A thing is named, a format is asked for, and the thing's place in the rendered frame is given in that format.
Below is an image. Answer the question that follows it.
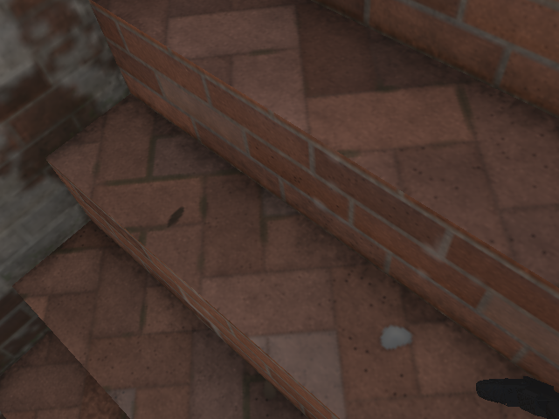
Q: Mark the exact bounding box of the right robot hand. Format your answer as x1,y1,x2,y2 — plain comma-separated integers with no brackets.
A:
476,376,559,419

